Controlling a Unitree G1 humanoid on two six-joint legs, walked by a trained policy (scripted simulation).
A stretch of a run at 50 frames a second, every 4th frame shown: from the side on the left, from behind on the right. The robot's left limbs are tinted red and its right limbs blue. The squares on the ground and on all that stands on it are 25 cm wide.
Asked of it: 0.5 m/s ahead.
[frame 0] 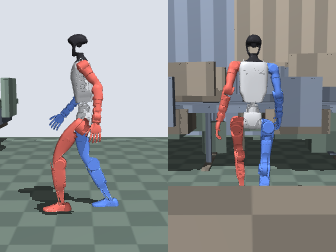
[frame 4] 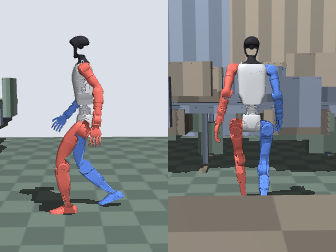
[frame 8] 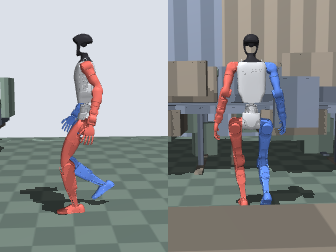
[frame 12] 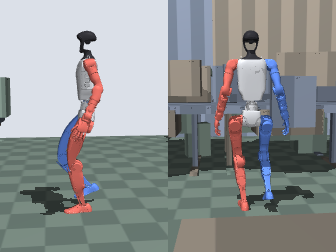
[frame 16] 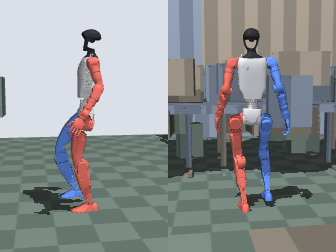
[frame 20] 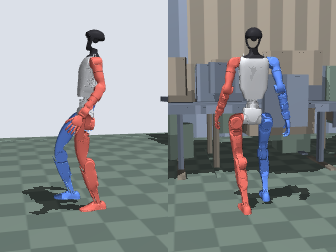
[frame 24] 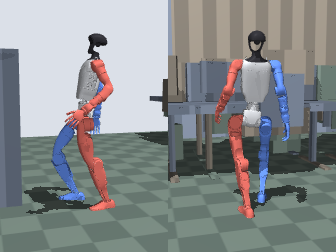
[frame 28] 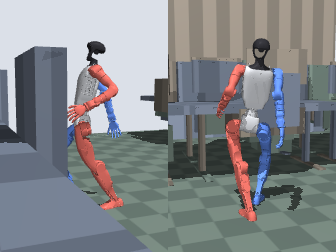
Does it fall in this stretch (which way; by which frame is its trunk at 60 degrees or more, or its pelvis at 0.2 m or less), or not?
no
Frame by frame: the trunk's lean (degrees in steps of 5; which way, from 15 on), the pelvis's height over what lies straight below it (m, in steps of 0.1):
0: 5, 0.8
4: 5, 0.7
8: 5, 0.8
12: 0, 0.8
16: 5, 0.8
20: 10, 0.8
24: 15 backward, 0.7
28: 15 backward, 0.7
